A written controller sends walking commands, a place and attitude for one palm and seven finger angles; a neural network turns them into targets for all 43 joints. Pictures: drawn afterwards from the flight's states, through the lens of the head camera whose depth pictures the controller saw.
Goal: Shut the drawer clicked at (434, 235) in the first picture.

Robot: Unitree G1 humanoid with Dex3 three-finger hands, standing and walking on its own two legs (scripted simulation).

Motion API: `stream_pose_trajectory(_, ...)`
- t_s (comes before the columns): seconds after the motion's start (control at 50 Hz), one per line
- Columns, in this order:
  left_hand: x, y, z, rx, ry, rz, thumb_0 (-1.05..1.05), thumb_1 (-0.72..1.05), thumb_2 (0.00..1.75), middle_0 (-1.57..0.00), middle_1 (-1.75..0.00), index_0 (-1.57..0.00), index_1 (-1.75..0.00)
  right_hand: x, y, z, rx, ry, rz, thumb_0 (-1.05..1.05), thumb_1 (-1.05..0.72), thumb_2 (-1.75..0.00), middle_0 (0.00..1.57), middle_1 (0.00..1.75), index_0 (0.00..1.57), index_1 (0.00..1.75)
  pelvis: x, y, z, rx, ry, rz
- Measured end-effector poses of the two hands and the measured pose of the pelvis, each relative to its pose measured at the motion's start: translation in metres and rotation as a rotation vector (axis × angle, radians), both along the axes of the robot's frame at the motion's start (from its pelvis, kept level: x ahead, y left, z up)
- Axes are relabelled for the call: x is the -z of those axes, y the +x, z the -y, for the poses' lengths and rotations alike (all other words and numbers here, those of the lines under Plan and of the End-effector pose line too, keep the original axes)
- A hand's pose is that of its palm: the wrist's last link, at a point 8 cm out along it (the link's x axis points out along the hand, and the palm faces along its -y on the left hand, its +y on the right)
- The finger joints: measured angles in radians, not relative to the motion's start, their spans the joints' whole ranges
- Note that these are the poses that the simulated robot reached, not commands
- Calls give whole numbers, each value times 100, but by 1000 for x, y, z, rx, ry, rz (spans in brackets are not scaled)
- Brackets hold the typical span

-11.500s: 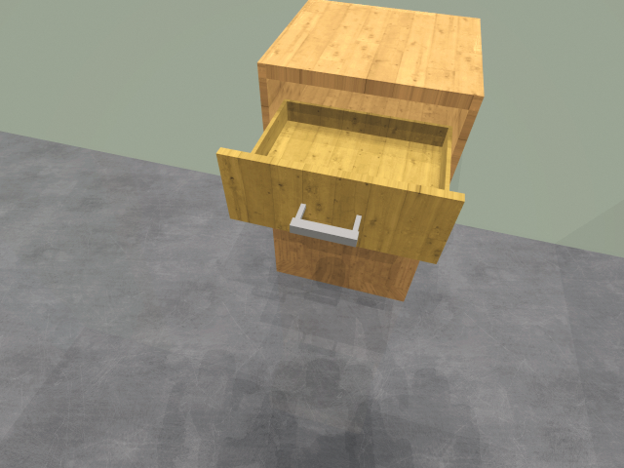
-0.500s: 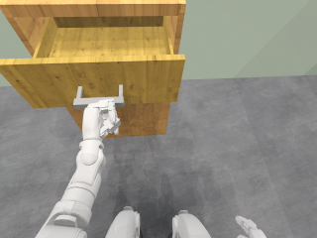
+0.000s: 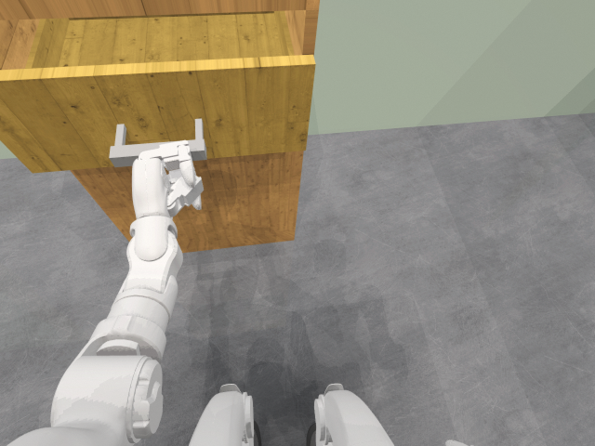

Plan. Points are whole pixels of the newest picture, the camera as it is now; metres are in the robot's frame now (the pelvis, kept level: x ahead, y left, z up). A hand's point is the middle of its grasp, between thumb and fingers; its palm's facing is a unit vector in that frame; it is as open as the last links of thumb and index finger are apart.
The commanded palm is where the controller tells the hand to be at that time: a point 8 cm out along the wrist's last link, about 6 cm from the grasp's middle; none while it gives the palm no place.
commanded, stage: push the drawer shut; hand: left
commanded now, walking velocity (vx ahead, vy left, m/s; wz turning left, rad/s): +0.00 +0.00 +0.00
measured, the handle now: (160, 141) +0.54 +0.17 +0.04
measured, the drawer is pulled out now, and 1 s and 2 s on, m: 0.12 0.00 0.00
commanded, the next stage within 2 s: pull the fist back off the drawer in 1.36 s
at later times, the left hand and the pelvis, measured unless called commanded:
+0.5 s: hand (196, 148) +0.52 +0.12 +0.04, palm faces +0.10 -0.99 -0.04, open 3.3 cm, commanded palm +0.50 +0.16 +0.04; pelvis +0.00 +0.00 -0.01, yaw +0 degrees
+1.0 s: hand (194, 118) +0.58 +0.12 +0.04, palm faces +0.10 -0.99 -0.03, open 3.3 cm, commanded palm +0.56 +0.16 +0.04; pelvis +0.00 +0.01 -0.02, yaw -2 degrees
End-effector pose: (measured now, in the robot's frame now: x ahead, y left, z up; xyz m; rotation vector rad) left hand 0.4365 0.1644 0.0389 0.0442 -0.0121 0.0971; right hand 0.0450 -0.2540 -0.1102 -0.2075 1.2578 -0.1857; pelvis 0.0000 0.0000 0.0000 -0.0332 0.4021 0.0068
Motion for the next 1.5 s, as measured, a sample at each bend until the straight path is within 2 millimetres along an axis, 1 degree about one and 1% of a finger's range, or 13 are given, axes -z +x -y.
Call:
stream_pose_trajectory(0.28,0,28,-3,-5,-4,2,3,86,93,-140,-160,-140,-160,2,-22,2,22,-11,-76,0,-91,-90,20,30,20,30,4,0,0,0,-6,-29)
stream_pose_trajectory(0.52,-1,62,-6,-8,-5,-12,2,86,93,-140,-160,-140,-160,4,-44,0,41,-25,-135,0,-91,-90,20,30,20,30,11,-2,-2,-1,-20,-66)
stream_pose_trajectory(0.62,-1,76,-8,-6,-10,-12,3,85,92,-140,-160,-140,-160,2,-57,-3,63,-29,-169,0,-91,-90,20,30,20,30,13,-1,-4,6,-25,-82)
stream_pose_trajectory(0.78,-2,92,-10,-6,-13,-17,4,85,91,-140,-160,-140,-160,-2,-76,-10,90,-23,-235,0,-91,-90,20,30,20,30,13,2,-7,9,-33,-100)
stream_pose_trajectory(1.0,-3,116,-12,-6,-15,-30,4,84,92,-140,-160,-140,-160,-6,-92,-16,107,-27,-287,0,-91,-90,20,30,20,30,17,3,-9,8,-46,-126)
stream_pose_trajectory(1.12,0,118,-16,7,-14,-27,0,79,96,-140,-160,-140,-160,-5,-97,-18,100,-31,-305,0,-91,-90,20,30,20,30,21,1,-9,4,-54,-134)
stream_pose_trajectory(1.28,-1,119,-19,-3,-10,-32,1,72,98,-140,-160,-140,-160,-3,-105,-18,93,-52,-289,0,-91,-90,20,30,20,30,27,-9,-9,-8,-68,-142)
stream_pose_trajectory(1.5,-3,121,-23,1,-2,-29,3,67,100,-140,-160,-140,-160,-2,-125,-19,94,-87,-266,0,-91,-90,20,30,20,30,36,-27,-10,-8,-79,-156)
